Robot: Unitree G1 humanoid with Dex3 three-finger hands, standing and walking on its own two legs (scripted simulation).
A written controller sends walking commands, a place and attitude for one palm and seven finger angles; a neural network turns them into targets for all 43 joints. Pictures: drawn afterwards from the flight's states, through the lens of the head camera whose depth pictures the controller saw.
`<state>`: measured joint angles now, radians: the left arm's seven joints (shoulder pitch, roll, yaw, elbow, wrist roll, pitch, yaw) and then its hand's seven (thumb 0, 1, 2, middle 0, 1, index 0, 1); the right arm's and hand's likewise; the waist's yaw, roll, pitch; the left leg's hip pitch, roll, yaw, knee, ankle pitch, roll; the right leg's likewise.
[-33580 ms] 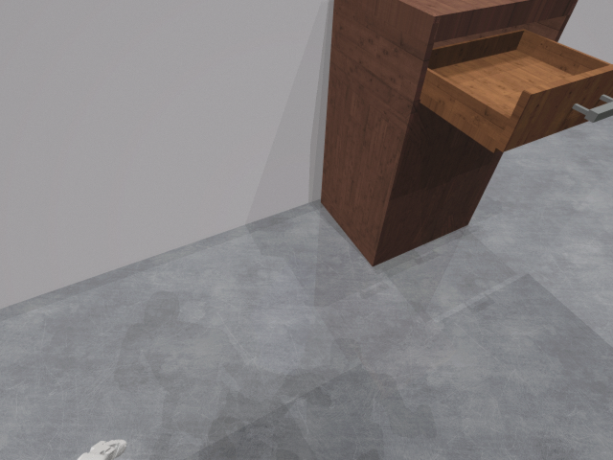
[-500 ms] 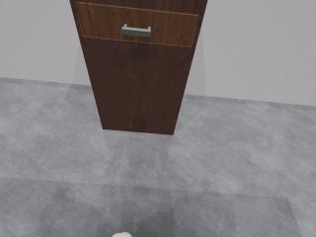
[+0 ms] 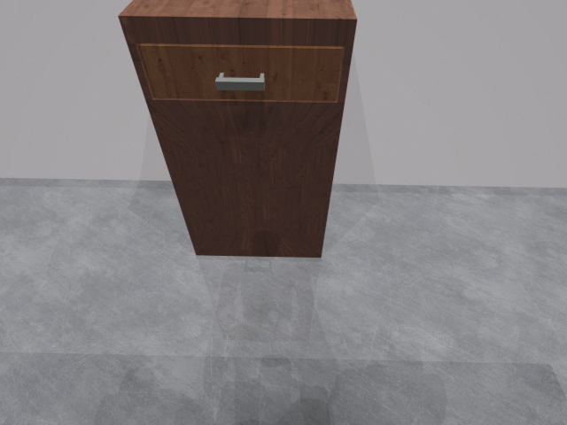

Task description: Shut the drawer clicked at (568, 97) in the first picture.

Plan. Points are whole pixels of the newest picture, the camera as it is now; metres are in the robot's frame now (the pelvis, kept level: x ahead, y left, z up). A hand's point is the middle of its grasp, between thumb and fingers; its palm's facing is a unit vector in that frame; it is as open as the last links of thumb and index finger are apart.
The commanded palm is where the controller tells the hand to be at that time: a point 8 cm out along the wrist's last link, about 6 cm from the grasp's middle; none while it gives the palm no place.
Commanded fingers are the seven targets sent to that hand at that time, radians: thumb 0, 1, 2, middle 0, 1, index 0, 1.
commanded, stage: let the arm hang, fingers relaxed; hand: left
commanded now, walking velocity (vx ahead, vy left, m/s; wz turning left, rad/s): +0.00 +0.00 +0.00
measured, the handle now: (241, 80) +0.87 +0.15 +0.05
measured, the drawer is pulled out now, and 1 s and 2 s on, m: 0.00 0.00 0.00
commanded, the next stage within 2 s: look to check the result in 0.22 s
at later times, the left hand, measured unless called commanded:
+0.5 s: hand out of the picture +0.01 +0.13 -0.18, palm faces +0.04 -0.99 -0.16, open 7.4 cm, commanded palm none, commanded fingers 0.00 0.90 0.90 -0.20 -0.30 -0.20 -0.30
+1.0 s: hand out of the picture +0.03 +0.13 -0.17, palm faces +0.03 -0.99 -0.16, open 7.4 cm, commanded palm none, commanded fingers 0.00 0.90 0.90 -0.20 -0.30 -0.20 -0.30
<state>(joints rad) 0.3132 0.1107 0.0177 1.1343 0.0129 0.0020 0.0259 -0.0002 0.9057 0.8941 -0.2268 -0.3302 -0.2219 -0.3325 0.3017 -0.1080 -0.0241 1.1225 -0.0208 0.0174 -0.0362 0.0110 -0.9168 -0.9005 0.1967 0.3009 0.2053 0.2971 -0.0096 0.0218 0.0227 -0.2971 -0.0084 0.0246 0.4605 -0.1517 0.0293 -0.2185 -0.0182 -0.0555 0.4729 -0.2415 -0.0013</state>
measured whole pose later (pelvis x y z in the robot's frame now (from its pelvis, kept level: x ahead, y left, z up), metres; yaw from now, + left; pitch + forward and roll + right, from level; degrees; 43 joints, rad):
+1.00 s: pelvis +0.04 -0.02 +0.00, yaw -1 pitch -1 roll +0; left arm 0.29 0.11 0.02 1.16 0.00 -0.01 0.03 0.00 0.91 0.89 -0.20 -0.30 -0.20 -0.30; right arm 0.28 -0.11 -0.02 1.16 -0.02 0.00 -0.05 0.01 -0.91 -0.90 0.19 0.30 0.20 0.30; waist -0.02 0.01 0.05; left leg -0.21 0.03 0.03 0.44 -0.20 -0.01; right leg -0.13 0.02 -0.05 0.42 -0.27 -0.03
